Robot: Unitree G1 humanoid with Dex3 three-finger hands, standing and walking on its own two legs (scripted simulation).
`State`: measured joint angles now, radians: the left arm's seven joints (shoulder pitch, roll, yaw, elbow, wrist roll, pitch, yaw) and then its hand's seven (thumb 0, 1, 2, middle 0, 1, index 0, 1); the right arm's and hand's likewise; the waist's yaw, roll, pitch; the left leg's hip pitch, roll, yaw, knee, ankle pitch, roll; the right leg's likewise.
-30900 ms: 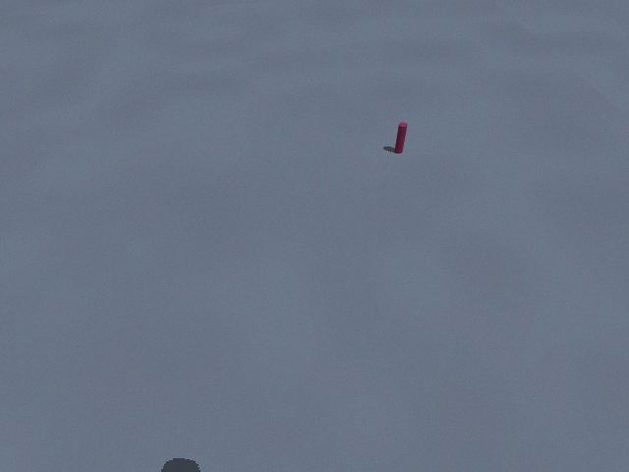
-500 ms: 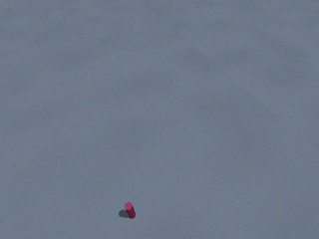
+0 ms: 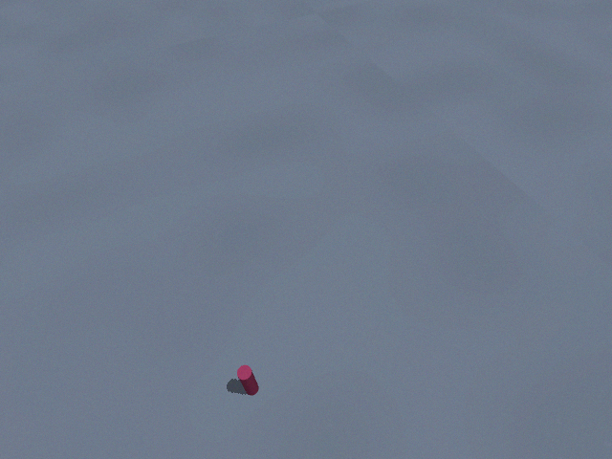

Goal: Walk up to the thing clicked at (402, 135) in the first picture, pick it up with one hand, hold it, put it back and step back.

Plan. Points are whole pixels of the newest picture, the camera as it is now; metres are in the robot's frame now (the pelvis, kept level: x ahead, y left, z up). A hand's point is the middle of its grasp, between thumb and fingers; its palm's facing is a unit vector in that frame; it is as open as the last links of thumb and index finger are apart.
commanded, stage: step back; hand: left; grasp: from the side
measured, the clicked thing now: (248, 380) +0.42 +0.22 -0.70
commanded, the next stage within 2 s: none
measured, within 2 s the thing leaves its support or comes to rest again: neither
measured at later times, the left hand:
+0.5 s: hand out of the picture +0.06 +0.31 -0.18, palm faces +0.01 -0.93 -0.37, open 7.4 cm
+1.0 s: hand out of the picture -0.07 +0.30 -0.15, palm faces -0.04 -0.91 -0.41, open 7.4 cm
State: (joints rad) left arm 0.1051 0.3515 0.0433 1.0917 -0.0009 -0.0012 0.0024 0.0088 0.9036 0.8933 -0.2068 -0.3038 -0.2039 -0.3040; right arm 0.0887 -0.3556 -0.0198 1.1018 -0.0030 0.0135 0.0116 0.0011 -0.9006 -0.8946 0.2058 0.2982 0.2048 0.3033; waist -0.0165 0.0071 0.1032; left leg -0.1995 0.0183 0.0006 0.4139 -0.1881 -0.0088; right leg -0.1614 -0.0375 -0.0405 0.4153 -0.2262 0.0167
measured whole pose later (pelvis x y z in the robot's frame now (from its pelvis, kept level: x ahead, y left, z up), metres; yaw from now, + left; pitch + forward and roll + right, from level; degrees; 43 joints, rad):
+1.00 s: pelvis -0.19 +0.04 -0.01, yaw -2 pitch -2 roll +1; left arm 0.15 0.34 0.06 0.80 0.03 0.03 0.01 0.01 0.90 0.89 -0.21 -0.30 -0.21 -0.30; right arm 0.12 -0.40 -0.04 0.86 0.01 0.05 -0.02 0.00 -0.90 -0.89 0.21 0.30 0.20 0.30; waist 0.02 0.02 0.18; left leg -0.42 -0.11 -0.13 1.12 -0.53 -0.01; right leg -0.31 0.01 0.05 0.60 -0.26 -0.03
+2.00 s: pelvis -0.51 +0.01 -0.02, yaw +0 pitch -3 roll +0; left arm 0.10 0.39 0.07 0.79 0.01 0.07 0.02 0.01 0.90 0.89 -0.21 -0.30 -0.20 -0.30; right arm 0.18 -0.36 -0.03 0.87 -0.04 0.04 -0.01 0.00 -0.90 -0.89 0.21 0.30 0.21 0.30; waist -0.01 -0.03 0.18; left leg -0.30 -0.01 -0.02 0.64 -0.29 0.02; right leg -0.49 0.09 0.12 1.13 -0.53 -0.01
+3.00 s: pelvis -0.62 +0.00 -0.01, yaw +2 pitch -3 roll +0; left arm 0.23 0.35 0.05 0.97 0.03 -0.06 0.00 0.01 0.90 0.89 -0.21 -0.30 -0.21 -0.30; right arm 0.21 -0.41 -0.06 0.98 -0.03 0.00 0.02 0.00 -0.90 -0.89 0.20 0.30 0.20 0.30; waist 0.03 0.03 0.09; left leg -0.37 0.02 -0.04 0.73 -0.38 0.00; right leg -0.19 -0.02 -0.05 0.56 -0.32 -0.01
